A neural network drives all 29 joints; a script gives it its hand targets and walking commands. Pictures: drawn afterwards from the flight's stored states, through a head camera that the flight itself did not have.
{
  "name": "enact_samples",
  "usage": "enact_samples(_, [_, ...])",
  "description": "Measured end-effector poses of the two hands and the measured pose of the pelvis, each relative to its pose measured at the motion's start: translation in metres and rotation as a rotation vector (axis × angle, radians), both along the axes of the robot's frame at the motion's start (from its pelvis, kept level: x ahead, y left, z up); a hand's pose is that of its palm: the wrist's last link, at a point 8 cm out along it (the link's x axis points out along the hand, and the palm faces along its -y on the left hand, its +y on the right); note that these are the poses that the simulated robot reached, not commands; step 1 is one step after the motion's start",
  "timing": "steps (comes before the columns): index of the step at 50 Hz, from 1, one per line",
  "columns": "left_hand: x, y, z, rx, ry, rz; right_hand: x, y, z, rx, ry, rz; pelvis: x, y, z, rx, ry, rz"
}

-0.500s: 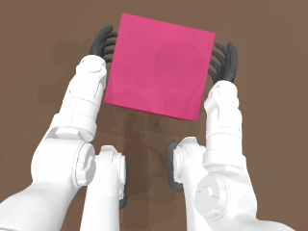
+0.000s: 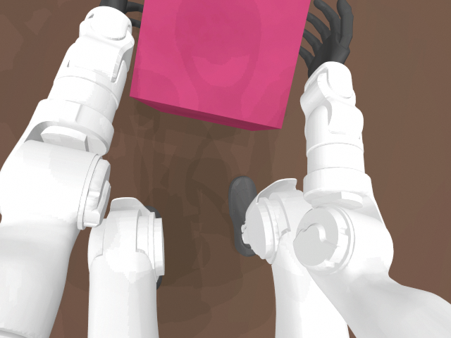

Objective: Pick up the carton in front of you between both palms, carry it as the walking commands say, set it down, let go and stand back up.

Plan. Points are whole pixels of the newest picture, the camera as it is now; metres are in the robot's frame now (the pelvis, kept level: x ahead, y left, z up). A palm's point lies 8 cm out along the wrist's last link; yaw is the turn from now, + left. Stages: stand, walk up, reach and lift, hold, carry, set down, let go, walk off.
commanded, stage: set down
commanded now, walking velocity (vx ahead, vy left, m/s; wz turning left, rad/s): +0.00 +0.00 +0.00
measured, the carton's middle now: (218, 61) +0.52 -0.05 -0.26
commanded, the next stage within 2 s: none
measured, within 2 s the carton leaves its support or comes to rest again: rests again in 0.64 s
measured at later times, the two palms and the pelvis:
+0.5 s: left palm (124, 21) +0.55 +0.10 -0.19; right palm (329, 67) +0.49 -0.20 -0.15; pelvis -0.01 +0.00 -0.02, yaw -1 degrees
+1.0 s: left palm (133, 24) +0.55 +0.09 -0.20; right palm (333, 69) +0.49 -0.22 -0.17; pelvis -0.01 +0.00 -0.03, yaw -2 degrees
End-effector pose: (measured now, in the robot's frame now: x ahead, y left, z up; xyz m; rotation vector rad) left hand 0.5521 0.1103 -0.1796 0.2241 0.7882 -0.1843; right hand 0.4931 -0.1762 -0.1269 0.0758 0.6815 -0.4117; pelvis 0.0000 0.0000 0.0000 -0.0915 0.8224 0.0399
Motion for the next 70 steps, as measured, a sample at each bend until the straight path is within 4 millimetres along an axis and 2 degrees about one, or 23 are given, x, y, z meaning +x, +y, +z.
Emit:
enact_samples(4, [-0.001, 0.0, -0.008, -0.003, 0.005, -0.002, 0.002, 0.0, -0.004, 0.003, 0.006, 0.007, 0.003, 0.001, -0.004, -0.005, 0.011, 0.002])
enact_samples(28, [-0.003, -0.01, -0.011, -0.07, -0.002, -0.04, -0.001, -0.022, -0.021, 0.01, 0.034, 0.028, -0.01, 0.0, -0.022, -0.006, -0.051, -0.013])
enact_samples(42, [-0.004, -0.02, -0.018, -0.135, -0.026, -0.061, -0.002, -0.038, -0.036, -0.016, 0.077, 0.022, -0.009, -0.001, -0.028, -0.008, -0.093, -0.025])
enact_samples(54, [-0.001, -0.02, -0.027, -0.127, -0.047, -0.082, -0.002, -0.039, -0.041, -0.012, 0.073, 0.036, -0.008, -0.003, -0.032, -0.014, -0.125, -0.029])
enact_samples(57, [-0.002, -0.014, -0.036, -0.099, -0.049, -0.069, -0.01, -0.038, -0.051, -0.013, 0.115, 0.045, -0.007, -0.003, -0.032, -0.018, -0.132, -0.028])
enact_samples(61, [-0.006, 0.015, -0.052, -0.039, -0.042, -0.004, -0.025, -0.05, -0.064, -0.037, 0.157, 0.018, -0.007, -0.005, -0.029, -0.021, -0.135, -0.026])
enact_samples(63, [-0.005, 0.028, -0.054, -0.02, -0.043, 0.013, -0.03, -0.057, -0.068, -0.046, 0.162, 0.011, -0.006, -0.007, -0.028, -0.017, -0.134, -0.023])
enact_samples(66, [0.001, 0.036, -0.047, -0.018, -0.063, 0.019, -0.033, -0.062, -0.07, -0.048, 0.15, 0.015, -0.005, -0.009, -0.028, -0.01, -0.128, -0.019])
enact_samples(70, [0.013, 0.029, -0.025, -0.042, -0.107, 0.015, -0.032, -0.061, -0.063, -0.041, 0.107, 0.025, -0.005, -0.012, -0.027, -0.006, -0.121, -0.02])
